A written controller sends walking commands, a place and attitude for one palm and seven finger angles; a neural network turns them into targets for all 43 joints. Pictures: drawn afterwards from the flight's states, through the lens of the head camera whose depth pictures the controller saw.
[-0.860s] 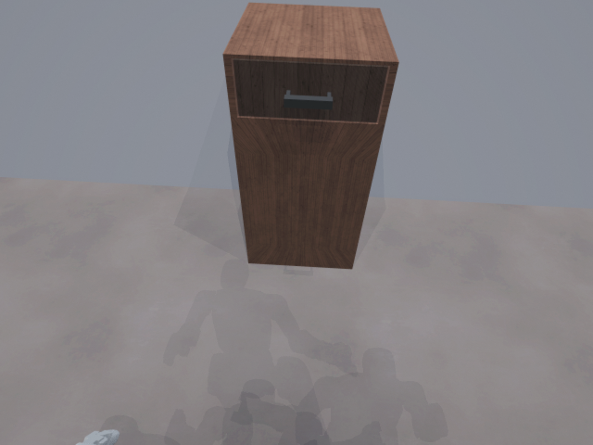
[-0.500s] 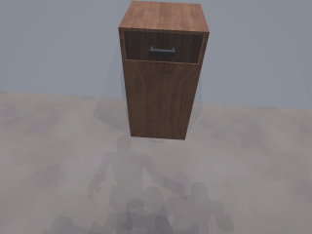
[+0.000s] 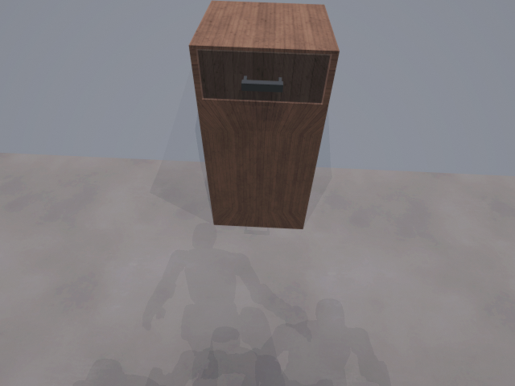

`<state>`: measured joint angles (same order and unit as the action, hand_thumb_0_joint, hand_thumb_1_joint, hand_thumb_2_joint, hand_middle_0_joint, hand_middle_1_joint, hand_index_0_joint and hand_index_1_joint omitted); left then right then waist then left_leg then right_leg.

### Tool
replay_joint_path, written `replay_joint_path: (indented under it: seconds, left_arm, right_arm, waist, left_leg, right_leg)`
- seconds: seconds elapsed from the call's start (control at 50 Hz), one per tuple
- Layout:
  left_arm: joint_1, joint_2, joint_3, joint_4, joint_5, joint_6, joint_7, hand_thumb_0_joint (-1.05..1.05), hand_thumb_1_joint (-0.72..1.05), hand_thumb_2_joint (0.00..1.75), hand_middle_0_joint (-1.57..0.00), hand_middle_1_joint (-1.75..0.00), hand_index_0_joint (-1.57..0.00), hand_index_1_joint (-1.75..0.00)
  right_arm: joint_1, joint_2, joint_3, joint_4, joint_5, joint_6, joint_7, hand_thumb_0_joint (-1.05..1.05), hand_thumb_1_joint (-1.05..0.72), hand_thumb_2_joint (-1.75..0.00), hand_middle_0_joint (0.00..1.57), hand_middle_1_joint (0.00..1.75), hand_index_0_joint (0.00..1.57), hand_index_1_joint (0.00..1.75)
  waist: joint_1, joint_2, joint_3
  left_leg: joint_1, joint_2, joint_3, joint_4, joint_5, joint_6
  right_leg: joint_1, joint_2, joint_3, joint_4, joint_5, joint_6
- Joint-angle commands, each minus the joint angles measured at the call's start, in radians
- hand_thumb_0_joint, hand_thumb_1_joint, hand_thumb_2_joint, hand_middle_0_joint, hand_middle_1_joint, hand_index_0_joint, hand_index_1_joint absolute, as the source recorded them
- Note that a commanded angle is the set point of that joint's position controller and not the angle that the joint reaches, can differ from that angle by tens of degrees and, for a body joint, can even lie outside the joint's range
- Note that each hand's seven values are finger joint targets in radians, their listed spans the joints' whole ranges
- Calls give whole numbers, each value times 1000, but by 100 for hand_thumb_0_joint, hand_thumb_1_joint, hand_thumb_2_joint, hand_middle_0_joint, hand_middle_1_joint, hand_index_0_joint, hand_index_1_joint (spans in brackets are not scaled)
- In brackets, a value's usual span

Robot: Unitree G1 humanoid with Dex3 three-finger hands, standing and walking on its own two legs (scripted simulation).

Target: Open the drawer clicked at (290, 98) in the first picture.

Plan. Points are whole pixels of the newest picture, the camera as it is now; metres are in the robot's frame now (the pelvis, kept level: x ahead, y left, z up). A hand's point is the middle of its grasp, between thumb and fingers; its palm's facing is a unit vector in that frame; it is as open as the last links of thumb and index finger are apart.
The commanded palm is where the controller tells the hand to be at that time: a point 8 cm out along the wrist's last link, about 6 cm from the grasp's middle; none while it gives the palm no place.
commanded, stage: look at it before walking up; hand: left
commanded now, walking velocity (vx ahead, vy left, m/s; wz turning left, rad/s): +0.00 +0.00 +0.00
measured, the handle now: (262, 82) +0.96 +0.03 +0.01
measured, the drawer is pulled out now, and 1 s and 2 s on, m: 0.00 0.00 0.00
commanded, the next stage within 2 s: take the last steps up to it in 0.58 s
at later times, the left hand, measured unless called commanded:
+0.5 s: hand out of the picture +0.09 +0.24 -0.15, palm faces -0.03 -0.94 -0.34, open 7.4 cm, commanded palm none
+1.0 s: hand out of the picture +0.06 +0.18 -0.18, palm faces -0.08 -0.97 -0.23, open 7.4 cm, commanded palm none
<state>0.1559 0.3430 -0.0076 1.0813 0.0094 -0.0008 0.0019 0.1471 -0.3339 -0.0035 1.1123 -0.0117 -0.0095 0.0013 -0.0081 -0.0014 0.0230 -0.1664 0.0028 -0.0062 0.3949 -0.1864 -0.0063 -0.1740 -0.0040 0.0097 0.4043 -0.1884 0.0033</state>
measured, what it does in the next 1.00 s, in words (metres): shifts its weight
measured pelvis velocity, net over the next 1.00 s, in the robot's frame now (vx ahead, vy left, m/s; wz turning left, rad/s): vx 0.05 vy -0.03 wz -0.08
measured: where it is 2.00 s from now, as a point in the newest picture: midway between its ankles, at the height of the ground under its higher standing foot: (295, 352)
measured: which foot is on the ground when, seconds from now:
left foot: down 0.00-1.00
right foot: down 0.00-1.00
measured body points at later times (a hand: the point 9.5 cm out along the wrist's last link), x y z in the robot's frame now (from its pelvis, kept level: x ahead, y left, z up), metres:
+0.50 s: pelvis +0.01 +0.00 +0.00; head +0.01 +0.00 +0.45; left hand +0.09 +0.29 -0.13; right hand +0.08 -0.30 -0.13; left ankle +0.02 +0.12 -0.74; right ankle +0.02 -0.12 -0.74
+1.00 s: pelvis +0.05 -0.03 -0.01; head +0.04 -0.03 +0.44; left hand +0.06 +0.23 -0.16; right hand +0.05 -0.28 -0.17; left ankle +0.02 +0.12 -0.74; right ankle +0.04 -0.12 -0.74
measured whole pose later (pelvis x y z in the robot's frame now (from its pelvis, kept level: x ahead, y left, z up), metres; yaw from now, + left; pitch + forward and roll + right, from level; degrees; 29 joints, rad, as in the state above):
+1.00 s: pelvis +0.05 -0.03 -0.01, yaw -5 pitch -1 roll +2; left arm 0.32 0.25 0.02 1.10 0.02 0.03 -0.03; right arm 0.26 -0.21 -0.02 1.11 -0.03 -0.01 0.00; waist 0.00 -0.03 -0.01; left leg -0.12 0.05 0.06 0.47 -0.32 -0.04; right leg -0.25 0.00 -0.02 0.62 -0.39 -0.01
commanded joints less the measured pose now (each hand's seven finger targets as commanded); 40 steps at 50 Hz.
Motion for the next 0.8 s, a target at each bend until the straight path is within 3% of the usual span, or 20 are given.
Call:
replay_joint_path:
  seconds: [0.0, 0.68, 0.72, 0.78]
  left_arm:
    - [-41, 201, 40, -60, 3, -26, 10, 0, 90, 90, -20, -30, -20, -30]
    - [-48, 205, 42, -54, 2, -30, 10, 0, 90, 90, -20, -30, -20, -30]
    - [32, 70, 14, -18, 0, -10, 15, 0, 90, 90, -20, -30, -20, -30]
    - [60, 73, 22, -15, 9, 7, 2, 0, 90, 90, -20, -30, -20, -30]
  right_arm:
    - [-50, -208, -37, -67, 1, -26, -9, 0, -90, -90, 20, 30, 20, 30]
    - [-68, -210, -31, -62, 4, -28, -14, 0, -90, -90, 20, 30, 20, 30]
    - [-6, -72, -1, -36, -3, -10, -10, 0, -90, -90, 20, 30, 20, 30]
    - [28, -91, -15, -32, -13, 6, -6, 0, -90, -90, 20, 30, 20, 30]
  waist:
    - [7, 3, -23]
    - [9, 8, -58]
    - [7, -9, -70]
    - [3, 0, 36]
  left_leg:
    - [-14, 106, -107, -94, -3, 35]
    - [47, 118, -88, -98, 112, 29]
    - [63, 115, -67, -80, 8, 9]
    - [-11, 127, -87, -112, -320, 22]
  right_leg:
    - [-21, -112, 112, -95, -35, -35]
    - [34, -112, 103, -95, 118, -32]
    - [15, -100, 97, -93, -19, -13]
    - [-89, -63, 93, -66, -290, -21]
